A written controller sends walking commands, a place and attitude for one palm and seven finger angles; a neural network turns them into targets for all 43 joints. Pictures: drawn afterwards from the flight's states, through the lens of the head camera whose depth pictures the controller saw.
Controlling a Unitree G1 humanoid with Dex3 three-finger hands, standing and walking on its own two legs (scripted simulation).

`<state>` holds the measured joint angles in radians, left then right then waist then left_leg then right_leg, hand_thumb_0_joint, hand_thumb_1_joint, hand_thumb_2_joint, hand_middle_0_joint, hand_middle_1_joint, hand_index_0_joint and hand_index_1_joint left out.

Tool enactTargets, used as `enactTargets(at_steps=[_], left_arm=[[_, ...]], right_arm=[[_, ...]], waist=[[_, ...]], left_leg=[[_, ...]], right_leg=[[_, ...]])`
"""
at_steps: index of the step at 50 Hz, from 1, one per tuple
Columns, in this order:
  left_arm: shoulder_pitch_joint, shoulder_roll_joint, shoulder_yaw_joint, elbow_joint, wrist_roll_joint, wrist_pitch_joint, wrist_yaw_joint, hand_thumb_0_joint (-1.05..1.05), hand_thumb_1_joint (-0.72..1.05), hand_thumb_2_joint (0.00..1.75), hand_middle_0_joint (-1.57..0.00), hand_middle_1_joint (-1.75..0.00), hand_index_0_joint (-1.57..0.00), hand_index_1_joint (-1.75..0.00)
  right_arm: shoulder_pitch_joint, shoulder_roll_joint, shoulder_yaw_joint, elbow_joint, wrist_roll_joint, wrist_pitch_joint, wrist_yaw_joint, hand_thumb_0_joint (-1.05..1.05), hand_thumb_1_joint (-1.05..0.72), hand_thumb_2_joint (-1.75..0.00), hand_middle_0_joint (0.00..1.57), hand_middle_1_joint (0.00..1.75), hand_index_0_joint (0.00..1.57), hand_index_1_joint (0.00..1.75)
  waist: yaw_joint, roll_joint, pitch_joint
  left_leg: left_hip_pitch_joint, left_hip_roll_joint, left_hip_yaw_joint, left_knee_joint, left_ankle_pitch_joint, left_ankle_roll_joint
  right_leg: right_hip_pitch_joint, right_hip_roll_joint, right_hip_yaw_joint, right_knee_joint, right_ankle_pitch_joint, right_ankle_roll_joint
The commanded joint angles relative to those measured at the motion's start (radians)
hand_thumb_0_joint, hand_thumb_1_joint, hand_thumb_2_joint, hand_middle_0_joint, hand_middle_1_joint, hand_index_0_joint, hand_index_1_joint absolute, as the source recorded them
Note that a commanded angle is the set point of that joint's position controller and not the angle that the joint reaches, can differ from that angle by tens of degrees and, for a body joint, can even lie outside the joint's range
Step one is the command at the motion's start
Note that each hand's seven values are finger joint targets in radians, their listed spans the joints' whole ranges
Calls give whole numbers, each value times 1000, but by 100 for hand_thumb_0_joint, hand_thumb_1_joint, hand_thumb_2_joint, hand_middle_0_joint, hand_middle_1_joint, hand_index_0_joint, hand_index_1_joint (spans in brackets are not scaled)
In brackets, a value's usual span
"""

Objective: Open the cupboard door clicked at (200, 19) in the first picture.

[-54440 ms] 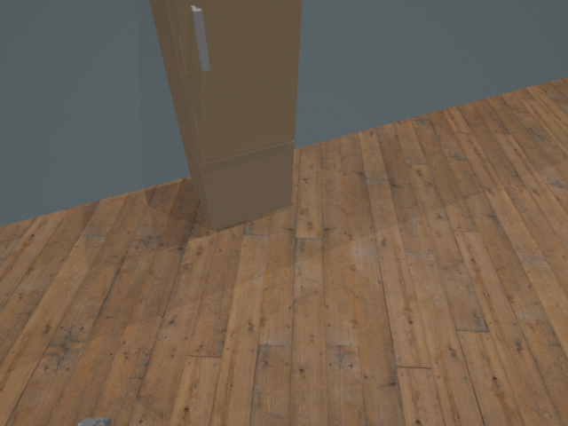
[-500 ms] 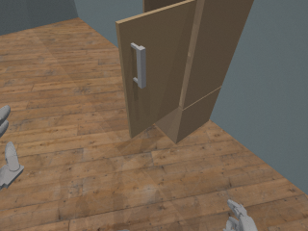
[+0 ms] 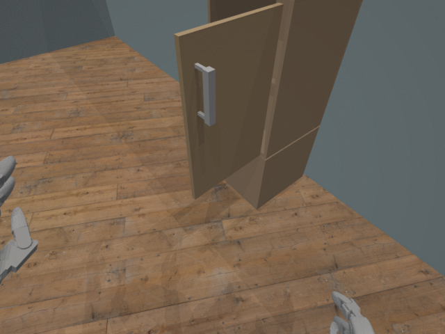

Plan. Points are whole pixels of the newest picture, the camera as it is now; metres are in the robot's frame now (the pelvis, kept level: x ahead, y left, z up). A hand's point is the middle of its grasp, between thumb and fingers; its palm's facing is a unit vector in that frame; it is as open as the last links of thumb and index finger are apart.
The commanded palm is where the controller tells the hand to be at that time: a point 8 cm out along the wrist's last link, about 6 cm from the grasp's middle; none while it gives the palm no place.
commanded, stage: stop stepping back and stand still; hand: left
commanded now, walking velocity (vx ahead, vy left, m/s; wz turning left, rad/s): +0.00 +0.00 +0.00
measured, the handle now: (204, 95) +0.66 +0.08 +0.10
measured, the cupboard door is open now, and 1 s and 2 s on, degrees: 93 93 93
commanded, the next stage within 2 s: let the arm hang, fingers relaxed in 0.42 s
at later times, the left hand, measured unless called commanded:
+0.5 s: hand (17, 254) +0.18 +0.27 +0.15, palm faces +0.41 -0.78 -0.47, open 7.4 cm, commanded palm none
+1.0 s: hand out of the picture -0.05 +0.20 -0.17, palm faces +0.04 -0.97 -0.23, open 7.1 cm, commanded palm none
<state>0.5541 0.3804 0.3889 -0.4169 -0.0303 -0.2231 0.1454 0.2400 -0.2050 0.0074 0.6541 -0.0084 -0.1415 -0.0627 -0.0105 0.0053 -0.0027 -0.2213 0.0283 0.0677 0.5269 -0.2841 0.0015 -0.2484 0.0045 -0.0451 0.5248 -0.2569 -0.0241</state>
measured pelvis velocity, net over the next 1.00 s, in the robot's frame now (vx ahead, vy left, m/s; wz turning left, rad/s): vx -0.03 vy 0.00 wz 0.05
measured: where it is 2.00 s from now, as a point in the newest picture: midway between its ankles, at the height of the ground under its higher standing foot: outside the picture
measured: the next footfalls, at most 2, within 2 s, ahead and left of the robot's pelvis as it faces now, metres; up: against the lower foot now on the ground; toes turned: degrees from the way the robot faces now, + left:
none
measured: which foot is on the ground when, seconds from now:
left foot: down 0.00-1.00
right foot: down 0.00-1.00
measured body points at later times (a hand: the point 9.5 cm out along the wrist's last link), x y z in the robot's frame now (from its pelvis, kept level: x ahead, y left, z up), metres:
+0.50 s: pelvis -0.02 +0.01 +0.01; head +0.00 +0.01 +0.46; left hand +0.15 +0.31 +0.18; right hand +0.15 -0.22 -0.08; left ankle +0.00 +0.12 -0.73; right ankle +0.02 -0.10 -0.73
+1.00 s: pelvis -0.03 +0.00 +0.01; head +0.00 +0.00 +0.45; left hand -0.05 +0.25 -0.15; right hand -0.03 -0.26 -0.15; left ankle +0.00 +0.12 -0.73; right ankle +0.02 -0.10 -0.74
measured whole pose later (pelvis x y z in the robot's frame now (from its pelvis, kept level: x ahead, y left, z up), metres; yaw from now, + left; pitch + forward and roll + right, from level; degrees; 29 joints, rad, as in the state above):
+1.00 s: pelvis -0.03 +0.00 +0.01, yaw +3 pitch -1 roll +0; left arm 0.27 0.22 0.01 1.11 0.01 0.03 0.01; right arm 0.29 -0.23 -0.01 1.09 -0.03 0.04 0.00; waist 0.00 0.00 0.09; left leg -0.24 0.02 0.02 0.46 -0.20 0.00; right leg -0.24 -0.01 -0.09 0.44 -0.18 -0.03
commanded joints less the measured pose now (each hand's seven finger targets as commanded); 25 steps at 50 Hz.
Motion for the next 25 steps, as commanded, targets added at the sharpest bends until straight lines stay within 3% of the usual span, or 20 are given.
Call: enactTargets(at_steps=[1,8,14,18,21,25], left_arm=[[-75,187,132,-208,-1,-61,18,0,90,90,-20,-30,-20,-30],[-56,177,123,-221,-2,-49,17,0,90,90,-20,-30,-20,-30],[-57,176,122,-211,-3,-40,19,0,90,90,-20,-30,-20,-30],[-70,181,124,-223,-1,-38,21,0,90,90,-20,-30,-20,-30],[-57,171,117,-215,0,-37,22,0,90,90,-20,-30,-20,-30],[-38,179,129,-216,1,-38,26,0,90,90,-20,-30,-20,-30]], right_arm=[[-102,-124,-38,-164,6,-52,-15,0,-90,-90,20,30,20,30],[-100,-119,-38,-181,7,-51,-15,0,-90,-90,20,30,20,30],[-107,-121,-38,-186,8,-40,-15,0,-90,-90,20,30,20,30],[-117,-124,-40,-189,7,-33,-19,0,-90,-90,20,30,20,30],[-111,-123,-39,-192,9,-31,-19,0,-90,-90,20,30,20,30],[-107,-123,-42,-191,8,-31,-22,0,-90,-90,20,30,20,30]], waist=[[6,65,-26],[12,68,-81],[9,41,-55],[9,72,-47],[11,57,-48],[11,51,-64]], left_leg=[[-47,75,-105,-185,90,33],[-26,63,-79,-181,176,15],[-38,55,-83,-186,116,10],[-45,52,-85,-205,65,11],[-56,55,-89,-211,46,14],[-52,53,-89,-202,69,14]], right_leg=[[49,-47,92,-92,113,14],[119,-48,69,-98,215,21],[96,-53,81,-145,169,21],[84,-52,80,-162,117,21],[93,-50,75,-164,103,24],[105,-55,75,-163,126,22]])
